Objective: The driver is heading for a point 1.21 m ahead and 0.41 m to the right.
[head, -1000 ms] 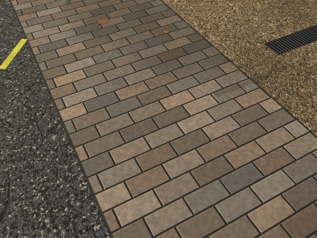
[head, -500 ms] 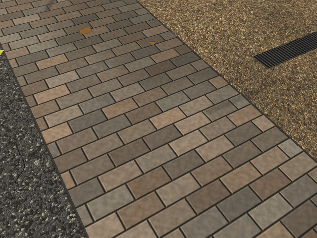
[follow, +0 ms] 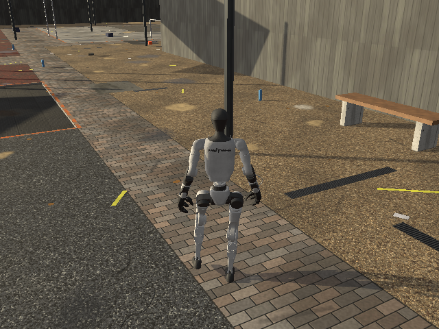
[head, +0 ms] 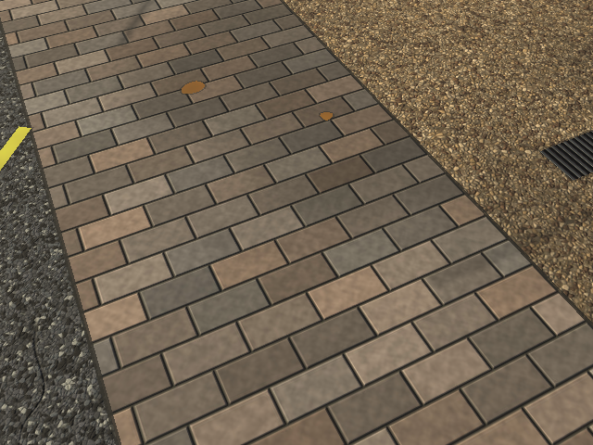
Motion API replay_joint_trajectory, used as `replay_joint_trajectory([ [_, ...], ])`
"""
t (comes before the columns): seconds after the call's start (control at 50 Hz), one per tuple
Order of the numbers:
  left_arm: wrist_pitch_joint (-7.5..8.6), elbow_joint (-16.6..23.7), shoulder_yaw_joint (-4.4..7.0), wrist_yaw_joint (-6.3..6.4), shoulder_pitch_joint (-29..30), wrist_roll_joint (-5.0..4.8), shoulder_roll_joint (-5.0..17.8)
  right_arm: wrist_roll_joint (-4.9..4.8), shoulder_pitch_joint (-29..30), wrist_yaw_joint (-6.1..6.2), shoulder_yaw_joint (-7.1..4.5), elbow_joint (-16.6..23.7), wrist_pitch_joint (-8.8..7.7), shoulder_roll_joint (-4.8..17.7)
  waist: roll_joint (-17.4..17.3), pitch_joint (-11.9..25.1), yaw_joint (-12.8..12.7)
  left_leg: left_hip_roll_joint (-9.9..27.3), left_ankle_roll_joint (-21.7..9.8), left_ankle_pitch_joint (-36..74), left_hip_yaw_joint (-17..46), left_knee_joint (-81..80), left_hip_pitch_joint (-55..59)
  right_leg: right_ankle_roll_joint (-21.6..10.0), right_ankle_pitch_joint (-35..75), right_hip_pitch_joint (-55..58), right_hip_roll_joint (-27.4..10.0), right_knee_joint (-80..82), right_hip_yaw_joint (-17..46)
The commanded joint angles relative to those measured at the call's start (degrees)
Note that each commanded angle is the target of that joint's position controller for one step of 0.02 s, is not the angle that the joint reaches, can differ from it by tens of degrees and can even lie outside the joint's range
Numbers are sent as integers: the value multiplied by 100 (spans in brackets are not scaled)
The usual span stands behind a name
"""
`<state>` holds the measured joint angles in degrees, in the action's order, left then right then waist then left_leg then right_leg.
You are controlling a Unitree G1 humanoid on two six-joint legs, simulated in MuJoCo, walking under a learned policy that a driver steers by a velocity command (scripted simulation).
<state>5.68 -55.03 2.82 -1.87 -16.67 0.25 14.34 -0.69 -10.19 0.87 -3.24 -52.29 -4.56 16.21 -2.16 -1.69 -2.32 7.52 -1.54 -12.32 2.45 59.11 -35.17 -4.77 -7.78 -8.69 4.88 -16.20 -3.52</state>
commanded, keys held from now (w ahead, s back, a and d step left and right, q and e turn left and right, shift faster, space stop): w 0.06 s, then w+e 0.94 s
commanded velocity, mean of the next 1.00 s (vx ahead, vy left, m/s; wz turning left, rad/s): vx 0.50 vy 0.00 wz -0.42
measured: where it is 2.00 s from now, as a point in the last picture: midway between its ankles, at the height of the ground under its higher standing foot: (459, 263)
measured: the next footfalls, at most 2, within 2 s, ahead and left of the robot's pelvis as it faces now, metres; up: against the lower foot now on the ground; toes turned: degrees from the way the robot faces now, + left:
left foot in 0.28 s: +0.35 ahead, +0.16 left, +0.00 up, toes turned -4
right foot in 0.80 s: +0.57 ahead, -0.16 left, +0.00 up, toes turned -26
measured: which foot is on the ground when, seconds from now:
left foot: up 0.00-0.26, down 0.28-0.82, up 0.84-1.00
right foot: down 0.00-0.30, up 0.32-0.78, down 0.80-1.00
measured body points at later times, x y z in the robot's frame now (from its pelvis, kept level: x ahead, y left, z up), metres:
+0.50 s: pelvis +0.29 +0.06 +0.00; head +0.31 +0.07 +0.45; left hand +0.43 +0.33 -0.13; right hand +0.31 -0.22 -0.12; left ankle +0.31 +0.16 -0.75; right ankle +0.29 -0.10 -0.66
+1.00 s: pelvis +0.54 -0.07 +0.00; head +0.56 -0.10 +0.44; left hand +0.74 +0.13 -0.11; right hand +0.54 -0.39 -0.12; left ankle +0.63 +0.09 -0.66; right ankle +0.53 -0.14 -0.75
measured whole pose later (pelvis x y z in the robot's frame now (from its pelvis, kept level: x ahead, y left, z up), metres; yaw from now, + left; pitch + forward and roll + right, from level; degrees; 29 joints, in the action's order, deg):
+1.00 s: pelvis +0.54 -0.07 +0.00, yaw -29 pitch +1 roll +0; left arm 2.9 -43.9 4.5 -1.4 -15.8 -0.6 15.3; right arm 0.0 -6.7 0.1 -3.7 -47.1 -6.4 17.2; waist -1.2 -3.3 -1.4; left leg 6.0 0.9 -17.8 2.9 62.8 -31.5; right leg -6.3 -9.5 -14.8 5.8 -23.6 0.9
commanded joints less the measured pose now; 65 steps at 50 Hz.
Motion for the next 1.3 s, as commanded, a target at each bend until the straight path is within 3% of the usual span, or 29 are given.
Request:
replay_joint_trajectory([
  [0.02,83,331,157,119,247,-22,856,69,42,-3,-54,304,1,272,417,-155,203,206,152,969,109,-917,-300,-913,469,-237,-1626,1171,1212],
  [0.08,40,221,159,177,-98,-83,914,52,744,-64,7,491,-67,163,403,-233,-34,-52,188,1839,-132,-2092,47,-717,647,-241,-1406,1143,839],
  [0.16,-71,22,179,205,-608,-162,966,-10,1443,-171,44,752,-132,222,413,-346,-221,-277,217,1808,-75,-2853,72,-695,650,373,-1608,779,1066],
  [0.22,-171,20,241,256,-608,-176,1066,-27,1375,-239,-18,822,-215,472,564,-211,-9,-377,106,1299,36,-3214,465,-560,882,805,-1855,300,1387],
  [0.26,-220,89,239,258,-455,-152,1046,-26,487,-211,-169,601,-260,765,647,298,500,-559,-97,907,-149,-3411,1789,-372,1897,712,-1622,-653,1297],
  [0.28,-217,206,147,246,-406,-80,809,47,-532,-160,-298,375,-280,1088,496,1106,928,-134,-374,928,185,-3111,3382,-194,1620,28,-1268,-1995,1078],
  [0.3,-135,352,-26,210,-945,-35,170,124,-1302,-121,-444,259,-234,1657,-694,2130,877,1311,-1075,471,2113,-3096,5771,233,-313,-2056,-415,-4149,536],
  [0.32,-55,359,-51,209,-1076,-173,168,94,-1464,-144,-372,183,-176,1370,-1530,2611,871,1814,-1407,-599,3829,-3990,6107,303,-2639,-3052,-199,-5307,918],
  [0.34,-29,434,133,224,-596,-324,840,74,-1046,-132,-232,274,-180,891,-882,1693,874,1562,-1101,-1112,3175,-4207,5330,226,-2339,-3467,-566,-5754,1158],
  [0.36,-46,541,174,252,-225,-345,917,70,-572,-118,-159,370,-178,662,-581,1037,749,1374,-884,-888,2364,-4332,4498,186,-1824,-3518,-845,-5724,977],
  [0.4,-151,553,228,279,-169,-229,717,122,21,-137,-71,377,-218,362,-479,382,386,967,-742,-99,1280,-4759,3207,222,-1097,-2995,-1221,-5207,977],
  [0.44,-294,582,217,246,-264,-232,438,152,190,-139,-85,327,-244,336,-480,182,203,806,-743,360,614,-5052,2678,263,-831,-2663,-1321,-5048,902],
  [0.56,-374,1004,213,142,444,-160,349,168,-32,-16,-205,165,-237,669,-108,-99,252,725,-824,1342,-590,-5293,2792,389,606,-3052,-1317,-3568,813],
  [0.7,-357,1606,127,-121,1657,-147,329,-5,-597,37,-320,21,-11,983,25,-418,611,976,-658,1945,-1261,-4946,3863,148,570,-3125,-1108,-2165,183],
  [0.76,-393,1697,261,-164,1309,-154,604,-71,-487,59,-392,86,120,1201,-246,-7,243,995,-477,4412,-1515,-3851,4162,-167,-278,-2240,-616,-2089,-272],
  [0.8,-420,1297,589,-77,-308,-195,1153,-74,-383,79,-363,161,194,1168,-93,852,-631,644,-172,4701,-1742,-1592,3366,-554,-53,93,-117,-1606,-332],
  [0.82,-480,1150,751,64,-925,-218,1734,169,-578,57,-200,311,136,682,1057,1305,-616,245,117,1339,-1735,341,1665,-940,146,1728,-1241,-1540,1452],
  [0.84,-393,1370,731,33,-586,-201,2036,142,-828,-25,-28,644,-86,197,1872,2099,-56,-982,365,-2238,-583,2021,-423,-2105,-1278,3159,-2381,-414,4880],
  [0.86,-312,1411,568,-20,-677,-152,1501,-109,-56,-104,-131,736,-309,745,947,1960,-488,-714,205,-1975,253,2256,-1083,-1818,-1391,3067,-2413,121,4857],
  [0.88,-231,1384,499,-18,-486,-121,1263,-233,257,-132,-144,861,-414,793,772,1232,-405,-479,43,-1462,186,1982,-1343,-1586,-1004,2461,-2239,90,4026],
  [0.9,-182,1444,442,-17,-79,-130,1083,-130,211,-84,-138,771,-440,731,218,779,-103,-208,24,-1007,209,1454,-1003,-1380,-355,1550,-1973,67,3326],
  [0.92,-167,1525,381,6,281,-110,888,13,125,-46,-194,700,-398,803,239,592,117,-35,69,-750,233,941,-547,-1251,206,850,-1761,106,2808],
  [0.94,-165,1613,341,36,452,-50,815,47,11,-58,-219,676,-316,815,362,504,269,46,115,-585,260,727,-178,-1210,521,399,-1621,230,2577],
  [1.02,-134,1567,399,185,212,-101,1064,167,356,-38,-174,872,-131,548,324,271,282,-103,469,156,74,-464,-92,-1220,1295,-236,-1369,450,2003],
  [1.1,-196,1486,417,276,-87,-137,1103,122,1168,-101,-73,1131,-170,340,583,92,-37,-467,534,1621,4,-2249,284,-857,680,-524,-996,371,1662],
  [1.18,-232,1321,411,283,-420,-174,1054,26,1544,-201,-78,1335,-240,475,716,55,-193,-615,418,1884,108,-2958,533,-726,262,-187,-1199,63,2025],
  [1.26,-297,1214,390,328,-507,-113,985,51,1139,-279,-144,1263,-350,687,965,129,16,-637,80,1113,8,-3221,927,-595,950,504,-1511,-589,2375],
  [1.28,-310,1235,356,318,-451,-104,912,85,651,-255,-217,1122,-374,805,958,358,271,-747,-88,1054,-145,-3421,1591,-482,1668,526,-1294,-1091,2261],
  [1.3,-305,1306,263,290,-411,-58,708,170,-84,-229,-292,1007,-400,1018,770,1025,616,-289,-404,1133,239,-3205,2851,-310,1687,140,-986,-2209,2002],
])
